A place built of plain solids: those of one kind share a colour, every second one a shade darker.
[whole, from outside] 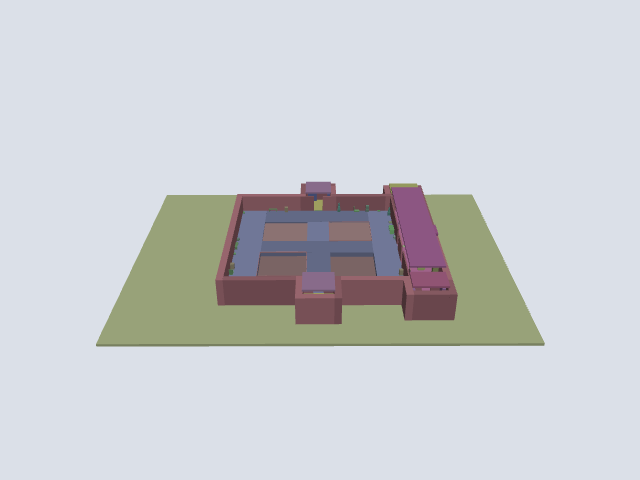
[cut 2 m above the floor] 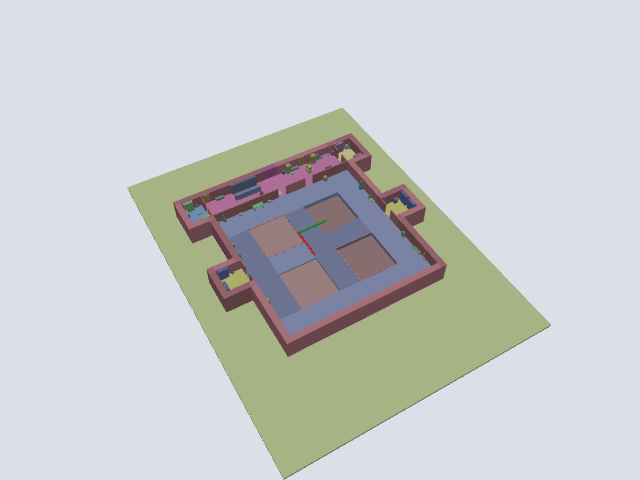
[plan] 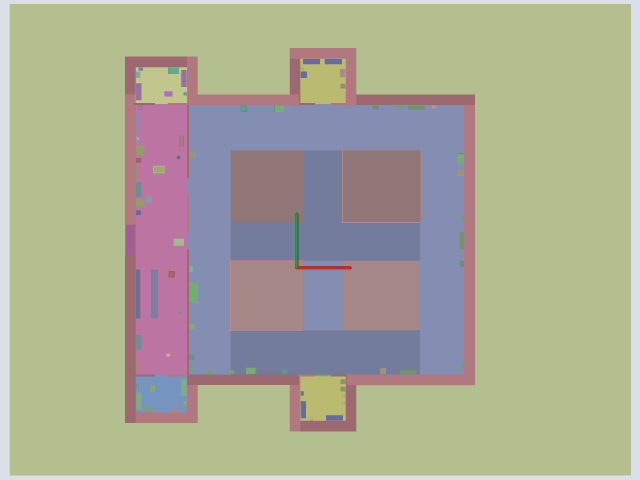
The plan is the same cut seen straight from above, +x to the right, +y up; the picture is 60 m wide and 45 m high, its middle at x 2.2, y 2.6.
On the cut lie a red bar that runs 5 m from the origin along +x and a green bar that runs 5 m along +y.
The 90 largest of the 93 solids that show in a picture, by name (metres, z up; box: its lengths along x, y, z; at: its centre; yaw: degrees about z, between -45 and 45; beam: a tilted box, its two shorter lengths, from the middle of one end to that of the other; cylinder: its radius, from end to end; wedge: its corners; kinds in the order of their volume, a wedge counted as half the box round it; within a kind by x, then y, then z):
{
 "ground_under_all_1": {"box": [58.25, 44.21, 0.4], "at": [2.23, 2.62, -1.67]},
 "wall_1": {"box": [1.0, 5.35, 4.32], "at": [-15.57, -11.88, 0.64]},
 "wall_2": {"box": [1.0, 12.23, 4.32], "at": [-15.57, -4.89, 0.64]},
 "wall_3": {"box": [1.0, 12.23, 4.32], "at": [-15.57, 10.13, 0.64]},
 "wall_4": {"box": [1.0, 5.35, 4.32], "at": [-15.57, 17.12, 0.64]},
 "wall_5": {"box": [2.0, 0.2, 4.32], "at": [-14.27, -10.11, 0.64]},
 "wall_6": {"box": [2.0, 0.2, 4.32], "at": [-14.27, 15.35, 0.64]},
 "wall_7": {"box": [6.8, 1.0, 4.32], "at": [-12.67, -14.06, 0.64]},
 "wall_8": {"box": [6.8, 1.0, 4.32], "at": [-12.67, 19.3, 0.64]},
 "wall_9": {"box": [2.0, 0.2, 4.32], "at": [-11.07, -10.11, 0.64]},
 "wall_10": {"box": [0.2, 11.93, 4.32], "at": [-10.17, -4.24, 0.64]},
 "wall_11": {"box": [0.2, 3.67, 4.32], "at": [-10.17, 5.06, 0.64]},
 "wall_12": {"box": [0.2, 7.05, 4.32], "at": [-10.17, 11.92, 0.64]},
 "wall_13": {"box": [1.0, 4.55, 4.32], "at": [-9.77, -12.28, 0.64]},
 "wall_14": {"box": [1.0, 4.55, 4.32], "at": [-9.77, 17.52, 0.64]},
 "wall_15": {"box": [10.51, 1.0, 4.32], "at": [-5.02, -10.51, 0.64]},
 "wall_16": {"box": [10.51, 1.0, 4.32], "at": [-5.02, 15.75, 0.64]},
 "wall_17": {"box": [1.0, 5.35, 4.32], "at": [-0.15, -12.68, 0.64]},
 "wall_18": {"box": [1.0, 5.35, 4.32], "at": [-0.15, 17.92, 0.64]},
 "wall_19": {"box": [1.58, 0.2, 4.32], "at": [0.94, 15.35, 0.64]},
 "wall_20": {"box": [1.5, 0.2, 4.32], "at": [0.98, -10.11, 0.64]},
 "wall_21": {"box": [6.25, 1.0, 4.32], "at": [2.48, -14.86, 0.64]},
 "wall_22": {"box": [6.25, 1.0, 4.32], "at": [2.48, 20.1, 0.64]},
 "wall_23": {"box": [1.5, 0.2, 4.32], "at": [3.98, -10.11, 0.64]},
 "wall_24": {"box": [1.5, 0.2, 4.32], "at": [3.98, 15.35, 0.64]},
 "wall_25": {"box": [1.58, 0.2, 4.32], "at": [4.02, -10.11, 0.64]},
 "wall_26": {"box": [1.0, 5.35, 4.32], "at": [5.11, -12.68, 0.64]},
 "wall_27": {"box": [1.0, 5.35, 4.32], "at": [5.11, 17.92, 0.64]},
 "wall_28": {"box": [12.01, 1.0, 4.32], "at": [10.73, -10.51, 0.64]},
 "wall_29": {"box": [12.01, 1.0, 4.32], "at": [10.73, 15.75, 0.64]},
 "wall_30": {"box": [1.0, 27.25, 4.32], "at": [16.23, 2.62, 0.64]},
 "floor_gang_1": {"box": [4.0, 25.45, 1.52], "at": [-8.17, 2.62, -0.76]},
 "floor_gang_2": {"box": [3.7, 6.5, 1.52], "at": [2.48, -2.6, -0.76]},
 "floor_gang_3": {"box": [3.7, 6.7, 1.52], "at": [2.48, 7.64, -0.76]},
 "floor_gang_4": {"box": [17.75, 4.25, 1.52], "at": [2.71, -7.98, -0.76]},
 "floor_gang_5": {"box": [17.75, 3.65, 1.52], "at": [2.71, 2.47, -0.76]},
 "floor_gang_6": {"box": [17.75, 4.35, 1.52], "at": [2.71, 13.17, -0.76]},
 "floor_gang_7": {"box": [4.25, 25.45, 1.52], "at": [13.71, 2.62, -0.76]},
 "step_tier_1": {"box": [6.8, 6.5, 1.42], "at": [-2.77, -2.6, -0.81]},
 "step_tier_2": {"box": [6.8, 6.7, 0.76], "at": [-2.77, 7.64, -1.14]},
 "step_tier_3": {"box": [7.25, 6.5, 1.28], "at": [7.96, -2.6, -0.88]},
 "step_tier_4": {"box": [7.25, 6.7, 0.88], "at": [7.96, 7.64, -1.08]},
 "floor_foyer_1": {"box": [5.0, 25.45, 1.52], "at": [-12.67, 2.62, -0.76]},
 "floor_side_1": {"box": [4.45, 4.35, 1.52], "at": [2.48, -12.28, -0.76]},
 "floor_side_2": {"box": [4.45, 4.35, 1.52], "at": [2.48, 17.52, -0.76]},
 "ceil_foyer_1": {"box": [5.0, 25.45, 0.3], "at": [-12.67, 2.62, 4.35]},
 "floor_cloaks_1": {"box": [5.0, 3.55, 1.52], "at": [-12.67, -11.88, -0.76]},
 "floor_store_1": {"box": [5.0, 3.55, 1.52], "at": [-12.67, 17.12, -0.76]},
 "door_leaf_1": {"box": [0.97, 2.8, 4.79], "at": [-15.59, 2.62, 0.88]},
 "ceil_side_1": {"box": [4.45, 4.35, 0.3], "at": [2.48, -12.28, 3.4]},
 "ceil_side_2": {"box": [4.45, 4.35, 0.3], "at": [2.48, 17.52, 3.4]},
 "bar_foyer_1": {"box": [0.4, 4.6, 2.1], "at": [-14.84, -2.46, 1.05]},
 "bar_foyer_2": {"box": [0.65, 4.6, 1.1], "at": [-13.31, -2.46, 0.55]},
 "shelves_side_1": {"box": [0.5, 1.6, 2.0], "at": [0.64, -13.3, 1.0]},
 "shelves_side_2": {"box": [1.6, 0.5, 2.0], "at": [1.41, 19.32, 1.0]},
 "shelves_side_3": {"box": [1.6, 0.5, 2.0], "at": [3.46, 19.32, 1.0]},
 "shelves_side_4": {"box": [1.6, 0.5, 2.0], "at": [3.56, -14.07, 1.0]},
 "ceil_cloaks_1": {"box": [5.0, 3.55, 0.3], "at": [-12.67, -11.88, 3.4]},
 "ceil_store_1": {"box": [5.0, 3.55, 0.3], "at": [-12.67, 17.12, 3.4]},
 "shelves_cloaks_1": {"box": [0.5, 1.6, 2.0], "at": [-14.79, -12.51, 1.0]},
 "shelves_cloaks_2": {"box": [0.5, 1.6, 2.0], "at": [-10.55, -11.26, 1.0]},
 "shelves_store_1": {"box": [0.5, 1.6, 2.0], "at": [-14.79, 16.5, 1.0]},
 "shelves_store_2": {"box": [0.5, 1.6, 2.0], "at": [-10.55, 17.75, 1.0]},
 "machine_foyer_1": {"box": [0.8, 0.8, 1.7], "at": [-14.64, 6.04, 0.95]},
 "machine_foyer_2": {"box": [0.8, 0.9, 1.73], "at": [-14.64, 10.99, 0.96]},
 "step_strewn_mat_1": {"box": [0.98, 0.66, 1.54], "at": [-11.03, 2.39, -0.75]},
 "step_strewn_cloth_heap_1": {"box": [0.79, 0.5, 1.64], "at": [-12.02, 16.3, -0.7]},
 "bench_foyer_1": {"box": [0.5, 1.4, 0.46], "at": [-14.79, -7.0, 0.22]},
 "bench_foyer_2": {"box": [0.5, 1.4, 0.46], "at": [-14.79, 7.34, 0.22]},
 "poster_case_foyer_1": {"box": [0.14, 1.1, 1.6], "at": [-14.97, -9.21, 1.3]},
 "poster_case_foyer_2": {"box": [0.14, 1.1, 1.6], "at": [-14.97, 8.79, 1.3]},
 "case_cloaks_1": {"box": [1.0, 0.55, 0.81], "at": [-13.82, -13.25, 0.49]},
 "cart_foyer_1": {"box": [0.98, 0.58, 0.58], "at": [-12.9, 9.21, 1.21]},
 "barrel_1": {"box": [0.58, 0.58, 0.89], "at": [-9.74, 10.62, 0.44]},
 "kerb_1": {"box": [6.8, 0.06, 0.07], "at": [-2.77, -5.88, 0.03]},
 "kerb_2": {"box": [6.8, 0.07, 0.07], "at": [-2.77, 0.68, 0.03]},
 "kerb_3": {"box": [0.09, 6.63, 0.07], "at": [0.68, -2.6, 0.03]},
 "kerb_4": {"box": [0.07, 6.86, 0.1], "at": [4.29, 7.63, 0.05]},
 "kerb_5": {"box": [7.25, 0.09, 0.14], "at": [7.96, 4.25, 0.07]},
 "kerb_6": {"box": [0.09, 6.86, 0.09], "at": [11.62, 7.63, 0.04]},
 "case_side_1": {"box": [0.5, 0.8, 0.41], "at": [4.33, 18.25, 0.29]},
 "trolley_1": {"box": [1.0, 0.6, 0.06], "at": [-4.25, -9.67, 0.2]},
 "trolley_2": {"box": [1.0, 0.6, 0.06], "at": [-1.64, 14.91, 0.2]},
 "trolley_3": {"box": [0.6, 1.0, 0.06], "at": [15.39, 10.27, 0.2]},
 "form_1": {"box": [1.46, 0.4, 0.05], "at": [10.46, -9.77, 0.43]},
 "form_2": {"box": [1.57, 0.4, 0.05], "at": [11.23, 15.01, 0.43]},
 "form_3": {"box": [0.4, 1.64, 0.05], "at": [15.49, 2.54, 0.43]},
 "trestle_1": {"box": [0.8, 1.87, 0.04], "at": [-9.63, -2.36, 0.73]},
 "form_foyer_1": {"box": [0.4, 1.87, 0.05], "at": [-14.84, 13.58, 0.43]},
 "trolley_store_1": {"box": [1.0, 0.6, 0.06], "at": [-11.52, 18.46, 0.2]}
}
